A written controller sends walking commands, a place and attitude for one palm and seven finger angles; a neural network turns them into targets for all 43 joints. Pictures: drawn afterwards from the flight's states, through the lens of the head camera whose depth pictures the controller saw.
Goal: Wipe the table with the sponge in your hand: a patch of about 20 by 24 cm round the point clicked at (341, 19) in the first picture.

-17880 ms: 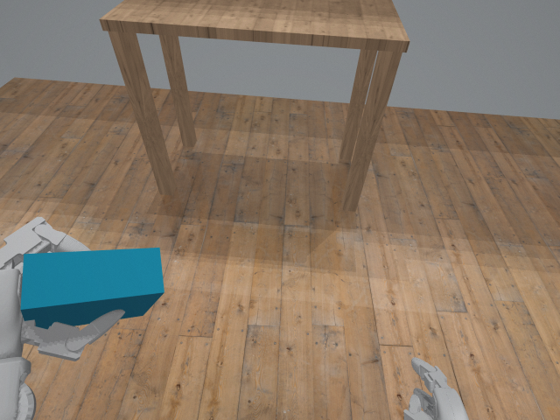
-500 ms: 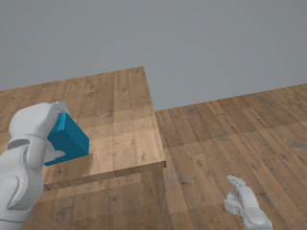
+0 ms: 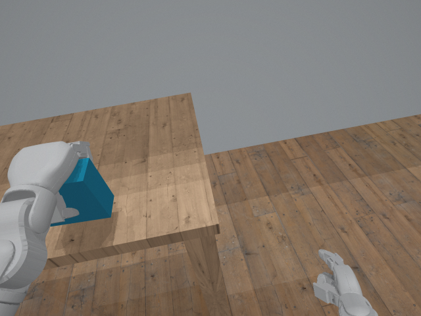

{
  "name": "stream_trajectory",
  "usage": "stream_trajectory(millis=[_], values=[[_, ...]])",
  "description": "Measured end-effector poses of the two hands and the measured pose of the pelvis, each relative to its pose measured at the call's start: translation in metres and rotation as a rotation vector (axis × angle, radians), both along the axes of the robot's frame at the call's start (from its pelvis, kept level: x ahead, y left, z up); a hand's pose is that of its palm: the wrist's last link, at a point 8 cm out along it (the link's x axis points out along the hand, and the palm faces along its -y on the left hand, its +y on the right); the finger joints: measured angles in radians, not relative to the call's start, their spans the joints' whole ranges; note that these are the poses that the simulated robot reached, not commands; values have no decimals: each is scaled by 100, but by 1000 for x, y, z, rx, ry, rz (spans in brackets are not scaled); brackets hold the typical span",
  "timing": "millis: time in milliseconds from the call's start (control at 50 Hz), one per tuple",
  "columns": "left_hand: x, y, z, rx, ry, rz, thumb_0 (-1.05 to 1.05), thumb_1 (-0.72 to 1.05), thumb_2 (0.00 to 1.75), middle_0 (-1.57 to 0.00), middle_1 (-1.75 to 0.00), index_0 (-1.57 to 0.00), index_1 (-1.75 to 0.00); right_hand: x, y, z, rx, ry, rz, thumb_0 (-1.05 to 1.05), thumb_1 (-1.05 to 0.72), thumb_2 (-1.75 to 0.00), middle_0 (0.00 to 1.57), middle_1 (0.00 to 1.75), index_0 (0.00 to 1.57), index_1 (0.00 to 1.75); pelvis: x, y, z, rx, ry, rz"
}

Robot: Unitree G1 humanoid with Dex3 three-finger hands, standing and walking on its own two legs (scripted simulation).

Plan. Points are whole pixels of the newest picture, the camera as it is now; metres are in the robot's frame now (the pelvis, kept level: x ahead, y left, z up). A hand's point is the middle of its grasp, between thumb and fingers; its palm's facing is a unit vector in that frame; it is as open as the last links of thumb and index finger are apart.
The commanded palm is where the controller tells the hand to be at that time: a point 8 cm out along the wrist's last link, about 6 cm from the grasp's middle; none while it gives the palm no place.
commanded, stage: move the sponge above the wiping area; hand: left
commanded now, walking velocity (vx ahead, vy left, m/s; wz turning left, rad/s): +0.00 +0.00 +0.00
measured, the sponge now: (73, 199) +0.25 +0.30 +0.13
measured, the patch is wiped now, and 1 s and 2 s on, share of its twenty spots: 0.00 0.00 0.00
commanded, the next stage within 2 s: none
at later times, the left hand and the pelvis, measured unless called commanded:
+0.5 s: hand (55, 174) +0.26 +0.32 +0.18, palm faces +0.11 +0.03 -0.99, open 9.4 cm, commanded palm +0.22 +0.33 +0.25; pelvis +0.02 +0.00 +0.00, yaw +0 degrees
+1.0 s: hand (29, 175) +0.24 +0.34 +0.20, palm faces +0.16 +0.04 -0.99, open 9.4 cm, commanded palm +0.20 +0.34 +0.25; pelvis +0.01 +0.01 +0.00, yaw +0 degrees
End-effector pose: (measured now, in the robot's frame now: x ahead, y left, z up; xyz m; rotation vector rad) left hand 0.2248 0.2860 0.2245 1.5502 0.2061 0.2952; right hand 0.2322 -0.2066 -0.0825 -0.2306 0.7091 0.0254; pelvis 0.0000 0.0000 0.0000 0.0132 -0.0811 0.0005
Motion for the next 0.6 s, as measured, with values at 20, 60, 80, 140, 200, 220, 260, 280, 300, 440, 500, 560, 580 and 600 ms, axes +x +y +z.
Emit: stream_trajectory(millis=[20, 60, 80, 140, 200, 220, 260, 280, 300, 440, 500, 560, 580, 600], values=[[0, 2, 4, 13, -22, -3, 0, -44, 104, -80, -138, -81, -138, 0, -1, 0, -3, 3, -1, 1, -91, -90, 21, 30, 20, 29, 1, -1, 0, -1, -2, 1], [1, 9, 13, 29, -69, 17, 0, -45, 104, -80, -138, -81, -138, 0, -1, 0, -2, 8, -4, 1, -91, -90, 21, 30, 20, 29, 2, -3, 0, -3, -4, 0], [3, 14, 17, 31, -88, 36, 0, -45, 104, -80, -138, -81, -138, 0, -2, 0, 0, 10, -5, 1, -91, -90, 21, 30, 20, 29, 3, -3, 0, -4, -4, 0], [7, 30, 23, 25, -104, 121, 0, -44, 104, -80, -138, -81, -138, 0, -3, 0, 7, 17, -11, 1, -91, -90, 21, 30, 20, 29, 4, -4, 1, -5, 2, 2], [11, 40, 18, 3, -62, 186, 0, -44, 104, -80, -139, -81, -139, 2, -5, -1, 14, 14, -19, 1, -91, -90, 21, 30, 20, 29, 4, -4, 1, -5, 10, 4], [11, 40, 15, -3, -39, 192, 0, -44, 104, -80, -139, -80, -139, 2, -6, -1, 14, 11, -23, 1, -91, -90, 21, 30, 20, 29, 5, -3, 1, -4, 13, 5], [13, 38, 6, -11, 12, 183, 0, -44, 104, -80, -139, -80, -139, 3, -7, -2, 10, 6, -29, 1, -91, -90, 21, 30, 20, 29, 6, -2, 1, -4, 19, 5], [14, 35, 1, -14, 36, 167, 0, -44, 104, -80, -139, -80, -139, 4, -8, -2, 7, 3, -31, 1, -91, -90, 21, 30, 20, 29, 6, -1, 1, -4, 20, 6], [15, 32, -4, -14, 60, 146, 0, -44, 104, -80, -139, -80, -139, 4, -8, -2, 2, 3, -34, 1, -91, -90, 21, 30, 20, 29, 7, 0, 1, -4, 21, 7], [15, 15, -5, 14, 28, -33, 0, -44, 104, -80, -138, -81, -138, 4, -9, 0, -24, 7, -42, 1, -91, -90, 21, 30, 20, 29, 15, 2, 1, -5, 14, 0], [10, 22, 7, 28, -53, -22, 0, -44, 104, -80, -138, -81, -138, 4, -6, 0, -17, 17, -38, 1, -91, -90, 21, 30, 20, 29, 18, 2, 1, -7, 9, -4], [5, 36, 17, 30, -109, 58, 0, -44, 104, -80, -138, -81, -138, 6, -2, -1, -6, 29, -29, 1, -91, -90, 21, 30, 20, 29, 19, 4, 1, -9, 7, -4], [4, 41, 18, 24, -115, 90, 0, -44, 104, -80, -138, -81, -138, 7, 0, -2, -3, 31, -24, 1, -91, -90, 21, 30, 20, 29, 18, 5, 1, -9, 8, -2], [2, 45, 18, 18, -112, 121, 0, -44, 104, -80, -138, -81, -139, 8, 1, -2, 0, 33, -20, 1, -91, -90, 21, 30, 20, 29, 18, 6, 1, -8, 9, -1]])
